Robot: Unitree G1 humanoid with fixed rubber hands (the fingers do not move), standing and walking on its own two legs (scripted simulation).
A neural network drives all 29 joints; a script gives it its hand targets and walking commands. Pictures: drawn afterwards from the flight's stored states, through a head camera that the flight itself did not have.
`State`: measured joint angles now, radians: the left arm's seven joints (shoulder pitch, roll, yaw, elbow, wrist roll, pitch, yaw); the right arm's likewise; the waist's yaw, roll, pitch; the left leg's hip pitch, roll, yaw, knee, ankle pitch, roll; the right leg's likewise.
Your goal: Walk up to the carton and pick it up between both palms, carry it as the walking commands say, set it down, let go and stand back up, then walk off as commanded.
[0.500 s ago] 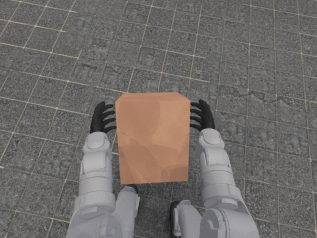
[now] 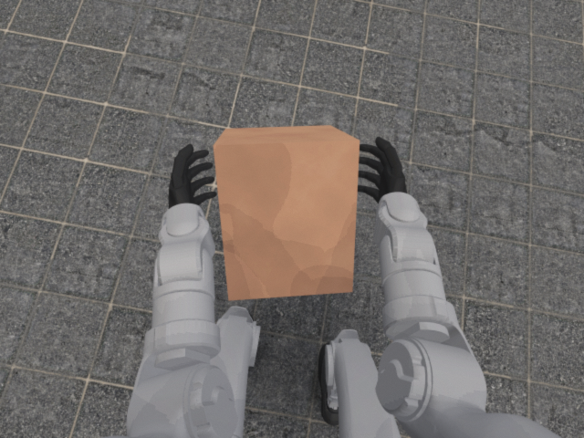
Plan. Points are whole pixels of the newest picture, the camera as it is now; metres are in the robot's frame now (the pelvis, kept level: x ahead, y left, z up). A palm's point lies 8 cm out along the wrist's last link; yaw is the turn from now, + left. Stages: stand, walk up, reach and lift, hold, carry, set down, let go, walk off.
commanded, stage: set down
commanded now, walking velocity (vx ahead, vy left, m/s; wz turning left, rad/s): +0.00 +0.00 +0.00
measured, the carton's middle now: (284, 204) +0.44 +0.05 -0.19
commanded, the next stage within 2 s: none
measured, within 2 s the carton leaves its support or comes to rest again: neither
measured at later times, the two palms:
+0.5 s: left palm (200, 206) +0.40 +0.19 -0.15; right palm (372, 198) +0.46 -0.09 -0.15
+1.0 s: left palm (209, 207) +0.43 +0.19 -0.24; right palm (357, 197) +0.49 -0.08 -0.23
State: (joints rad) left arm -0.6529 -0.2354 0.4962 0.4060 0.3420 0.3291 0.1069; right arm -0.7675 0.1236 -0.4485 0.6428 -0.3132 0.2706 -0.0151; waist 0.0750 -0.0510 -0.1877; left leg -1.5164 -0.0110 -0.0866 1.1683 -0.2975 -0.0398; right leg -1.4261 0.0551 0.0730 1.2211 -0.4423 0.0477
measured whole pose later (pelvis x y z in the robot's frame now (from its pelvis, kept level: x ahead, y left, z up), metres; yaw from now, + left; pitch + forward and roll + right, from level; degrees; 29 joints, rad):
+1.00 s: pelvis -0.02 -0.01 -0.14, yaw -2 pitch +47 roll -2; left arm -0.97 -0.07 0.52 0.59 0.24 0.30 0.12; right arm -1.10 0.00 -0.37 0.82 -0.21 0.25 -0.15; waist 0.10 -0.06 -0.15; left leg -2.08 -0.02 -0.11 1.67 -0.41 -0.08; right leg -1.99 0.11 0.06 1.74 -0.58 0.06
